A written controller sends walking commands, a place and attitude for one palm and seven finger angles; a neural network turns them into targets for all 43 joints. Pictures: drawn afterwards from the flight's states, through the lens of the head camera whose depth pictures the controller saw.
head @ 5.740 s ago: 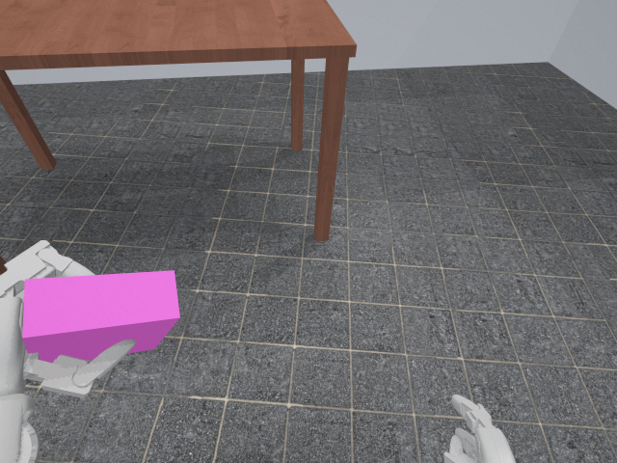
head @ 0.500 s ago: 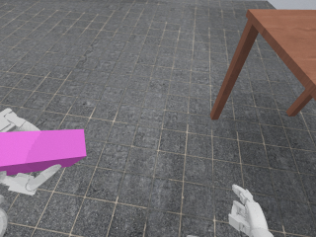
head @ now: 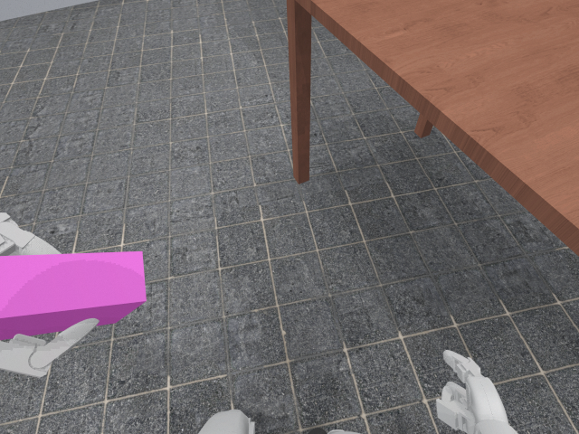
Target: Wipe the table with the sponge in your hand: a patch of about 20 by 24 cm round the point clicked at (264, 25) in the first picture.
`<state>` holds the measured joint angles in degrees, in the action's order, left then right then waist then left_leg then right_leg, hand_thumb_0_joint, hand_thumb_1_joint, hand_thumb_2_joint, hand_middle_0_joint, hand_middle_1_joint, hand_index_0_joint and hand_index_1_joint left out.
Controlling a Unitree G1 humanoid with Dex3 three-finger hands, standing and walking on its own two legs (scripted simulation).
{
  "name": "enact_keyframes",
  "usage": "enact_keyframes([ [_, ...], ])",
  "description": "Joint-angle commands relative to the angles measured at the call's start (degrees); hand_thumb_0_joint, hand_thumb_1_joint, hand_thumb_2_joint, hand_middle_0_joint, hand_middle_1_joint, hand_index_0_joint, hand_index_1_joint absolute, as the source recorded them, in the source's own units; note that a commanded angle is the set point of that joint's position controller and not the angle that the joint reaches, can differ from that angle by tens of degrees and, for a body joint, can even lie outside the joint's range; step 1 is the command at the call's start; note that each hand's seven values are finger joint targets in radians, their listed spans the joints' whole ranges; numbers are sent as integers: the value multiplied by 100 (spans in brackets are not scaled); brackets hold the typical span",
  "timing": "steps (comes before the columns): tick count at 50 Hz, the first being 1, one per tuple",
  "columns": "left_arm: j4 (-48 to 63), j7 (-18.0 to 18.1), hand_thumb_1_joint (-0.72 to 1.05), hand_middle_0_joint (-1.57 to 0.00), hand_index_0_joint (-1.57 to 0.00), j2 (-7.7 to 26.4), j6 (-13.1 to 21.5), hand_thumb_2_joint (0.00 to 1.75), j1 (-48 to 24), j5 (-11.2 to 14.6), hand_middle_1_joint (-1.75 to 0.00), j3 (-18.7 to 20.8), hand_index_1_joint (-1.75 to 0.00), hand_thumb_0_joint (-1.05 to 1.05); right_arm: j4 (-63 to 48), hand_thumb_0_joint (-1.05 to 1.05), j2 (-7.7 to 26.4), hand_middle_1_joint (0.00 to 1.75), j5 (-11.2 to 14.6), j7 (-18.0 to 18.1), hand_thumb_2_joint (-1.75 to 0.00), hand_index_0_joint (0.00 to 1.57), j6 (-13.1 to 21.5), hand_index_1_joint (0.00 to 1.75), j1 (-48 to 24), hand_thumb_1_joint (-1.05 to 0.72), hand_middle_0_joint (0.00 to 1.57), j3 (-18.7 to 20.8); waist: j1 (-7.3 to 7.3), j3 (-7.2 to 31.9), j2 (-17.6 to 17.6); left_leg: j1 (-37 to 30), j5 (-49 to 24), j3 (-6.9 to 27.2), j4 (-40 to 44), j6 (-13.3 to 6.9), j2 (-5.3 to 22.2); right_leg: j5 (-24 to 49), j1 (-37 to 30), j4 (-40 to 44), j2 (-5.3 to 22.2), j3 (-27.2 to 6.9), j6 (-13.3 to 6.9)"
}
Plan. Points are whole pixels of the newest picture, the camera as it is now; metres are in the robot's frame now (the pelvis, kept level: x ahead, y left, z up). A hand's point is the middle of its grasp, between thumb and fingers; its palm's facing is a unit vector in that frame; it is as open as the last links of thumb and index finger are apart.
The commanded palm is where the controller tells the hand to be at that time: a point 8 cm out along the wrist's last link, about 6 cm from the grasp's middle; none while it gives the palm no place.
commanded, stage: turn to face it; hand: left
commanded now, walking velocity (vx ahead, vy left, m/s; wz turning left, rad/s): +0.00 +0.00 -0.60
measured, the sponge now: (85, 295) +0.23 +0.21 +0.15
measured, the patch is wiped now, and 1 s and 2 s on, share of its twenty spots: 0.00 0.00 0.00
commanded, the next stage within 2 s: none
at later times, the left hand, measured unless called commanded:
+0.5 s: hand (153, 296) +0.23 +0.14 +0.16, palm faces +0.15 -0.86 -0.49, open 9.3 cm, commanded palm +0.17 +0.20 +0.18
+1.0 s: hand (237, 336) +0.19 +0.05 +0.17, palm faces -0.11 -0.90 -0.41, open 9.3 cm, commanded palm +0.17 +0.11 +0.18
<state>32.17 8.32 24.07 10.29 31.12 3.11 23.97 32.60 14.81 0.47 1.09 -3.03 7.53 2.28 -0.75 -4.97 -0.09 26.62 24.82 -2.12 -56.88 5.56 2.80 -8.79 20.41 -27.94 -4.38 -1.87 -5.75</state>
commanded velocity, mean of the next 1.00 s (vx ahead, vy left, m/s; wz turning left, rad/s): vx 0.00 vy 0.00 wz -0.60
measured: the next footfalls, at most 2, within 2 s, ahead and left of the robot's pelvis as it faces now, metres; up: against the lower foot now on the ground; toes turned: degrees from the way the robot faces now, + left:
left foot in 0.20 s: -0.01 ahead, +0.16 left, +0.00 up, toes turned -1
right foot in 0.46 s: -0.02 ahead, -0.15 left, +0.00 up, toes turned -23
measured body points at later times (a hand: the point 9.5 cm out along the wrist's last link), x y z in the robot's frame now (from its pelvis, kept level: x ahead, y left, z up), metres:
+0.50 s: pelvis -0.06 -0.02 -0.02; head -0.02 -0.05 +0.42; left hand +0.21 +0.19 +0.19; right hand +0.05 -0.25 -0.13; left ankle -0.05 +0.16 -0.73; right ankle -0.05 -0.14 -0.74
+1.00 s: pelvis -0.12 -0.02 +0.00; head -0.11 -0.04 +0.44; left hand +0.19 +0.10 +0.19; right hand -0.10 -0.30 -0.09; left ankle -0.02 +0.09 -0.74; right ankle -0.18 -0.13 -0.69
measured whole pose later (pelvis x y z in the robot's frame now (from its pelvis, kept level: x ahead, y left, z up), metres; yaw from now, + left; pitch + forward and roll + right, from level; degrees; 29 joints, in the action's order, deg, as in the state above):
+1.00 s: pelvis -0.12 -0.02 +0.00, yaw -36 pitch -2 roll -2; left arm 29.5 8.4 19.2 9.6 25.6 0.4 20.2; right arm 30.2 10.4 1.0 0.3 0.8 12.4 -0.5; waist 2.4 -4.3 -1.9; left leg 14.7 15.1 -9.9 -32.5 3.2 10.8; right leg -25.9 24.2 -52.5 1.3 4.3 3.3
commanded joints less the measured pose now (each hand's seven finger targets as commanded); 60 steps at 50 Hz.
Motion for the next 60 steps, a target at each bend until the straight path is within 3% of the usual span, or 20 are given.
enact_keyframes([
  [1,985,160,10,-120,-120,844,253,130,-225,48,-160,604,-160,0,-1004,0,369,30,12,17,-90,20,237,30,-347,-90,20,45,314,1380,743,-250,192,87,881,-112,-69,334,-947,1089,1677,-2126,-380],
  [7,1286,82,10,-120,-120,791,290,130,-804,-64,-160,364,-160,0,-1039,0,340,30,-30,-15,-90,20,159,30,-109,-90,20,2,252,1434,375,-1792,-179,-93,3125,-357,-66,-412,-149,1056,1311,-2243,34],
  [10,1521,-11,10,-120,-120,856,444,130,-1140,-129,-160,429,-160,0,-1231,0,508,30,-39,37,-90,20,264,30,-230,-90,20,95,283,1115,-1518,-2715,-1503,1244,4071,-1133,1945,-1641,1429,-1344,95,-787,669],
  [12,1190,-29,10,-120,-120,871,403,130,-893,-176,-160,548,-160,0,-1206,0,286,30,-22,60,-90,20,370,30,-180,-90,20,80,321,870,-1739,-1351,-1824,947,4097,-1496,2461,-1817,1108,-3755,350,-63,859],
  [15,1044,-75,10,-120,-120,368,332,130,-1092,-174,-160,-28,-160,0,-1067,0,373,30,63,-45,-90,20,535,30,-20,-90,20,54,253,242,-1374,-1376,-2860,-254,3651,-1111,2070,-1766,1069,-2959,645,337,924],
  [21,1020,-23,10,-120,-120,615,249,130,-1585,-208,-160,32,-160,0,-1043,0,506,30,45,-90,-90,20,819,30,206,-90,20,66,164,625,-1392,-1631,-3519,-731,2323,-572,1699,-683,-737,-438,245,1144,909],
  [22,1046,-14,10,-120,-120,697,278,130,-1580,-214,-160,145,-160,0,-1044,0,460,30,80,-115,-90,20,833,30,220,-90,20,66,196,815,-1037,-1518,-3249,-801,1642,-460,1538,-32,-1171,72,418,966,797],
  [23,978,22,10,-120,-120,941,300,130,-1379,-270,-160,335,-160,0,-1082,0,330,30,97,-120,-90,20,819,30,236,-90,20,55,184,1080,-2,-857,-2010,-950,425,-247,1038,1824,-1824,243,1205,-34,390],
  [24,898,95,10,-120,-120,1264,363,130,-1026,-185,-160,759,-160,0,-1185,0,158,30,56,-86,-90,20,776,30,-88,-90,20,-72,326,1155,1269,539,1081,-672,-681,-37,312,4482,-2351,213,2189,-1759,-258],
  [25,874,87,10,-120,-120,1171,297,130,-682,-29,-160,830,-160,0,-1136,0,202,30,101,-55,-90,20,689,30,-104,-90,20,31,338,1556,1564,460,1197,130,-1239,-26,384,3920,-2034,355,2421,-2217,-317],
  [28,1780,135,10,-120,-120,1310,435,130,-90,64,-160,1235,-160,0,-1053,0,51,30,27,-128,-90,20,385,30,-356,-90,20,-149,247,1838,315,478,611,333,-1020,2,411,2655,-2050,116,2124,-1556,-460],
  [37,1201,123,10,-120,-120,873,306,130,28,31,-160,925,-160,0,-988,0,325,30,48,-22,-90,20,225,30,18,-90,20,9,104,1347,625,-1687,-366,-152,2685,-235,90,-616,40,625,1476,-1693,-36],
  [38,1298,95,10,-120,-120,828,329,130,-147,37,-160,790,-160,0,-1004,0,397,30,58,16,-90,20,263,30,46,-90,20,39,62,1258,262,-2056,-503,60,3351,-374,393,-792,332,154,1208,-1455,158],
  [40,1277,54,10,-120,-120,884,467,130,-323,-118,-160,827,-160,0,-1116,0,535,30,21,106,-90,20,349,30,-183,-90,20,93,243,911,-1918,-1725,-599,1665,4353,-1271,2365,-2219,1214,-2649,224,-170,707],
  [43,1482,16,10,-120,-120,598,462,130,-1204,-254,-160,233,-160,0,-1066,0,405,30,57,54,-90,20,494,30,-136,-90,20,100,166,423,-1297,-1078,-1311,716,4003,-1322,2178,-1785,1229,-4135,639,70,854],
  [52,1044,66,10,-120,-120,661,372,130,-1162,-141,-160,213,-160,0,-1037,0,494,30,32,-59,-90,20,884,30,336,-90,20,97,145,706,-1643,-1335,-2284,-614,2836,-644,1728,-1211,-653,-545,349,1127,935],
  [54,1013,71,10,-120,-120,890,404,130,-1093,-161,-160,403,-160,0,-1054,0,314,30,84,-107,-90,20,856,30,349,-90,20,62,148,999,-287,-1017,-1367,-893,1347,-305,1208,503,-1306,507,1069,213,551],
  [55,956,140,10,-120,-120,1314,464,130,-958,-132,-160,803,-160,0,-1157,0,140,30,47,-63,-90,20,831,30,136,-90,20,-37,240,1026,1260,402,882,-781,194,-76,493,3144,-1952,484,2026,-1506,-59],
  [56,717,145,10,-120,-120,1240,333,130,-640,29,-160,887,-160,0,-1174,0,198,30,96,-27,-90,20,749,30,-52,-90,20,24,334,1325,1951,702,1049,-118,-866,-51,260,3444,-1757,579,2350,-2202,-287],
  [60,1102,133,10,-120,-120,957,375,130,-58,99,-160,918,-160,0,-1043,0,1,30,46,-37,-90,20,304,30,-341,-90,20,-157,177,1504,641,895,147,266,-1162,51,330,3040,-2119,265,1940,-1351,-363],
])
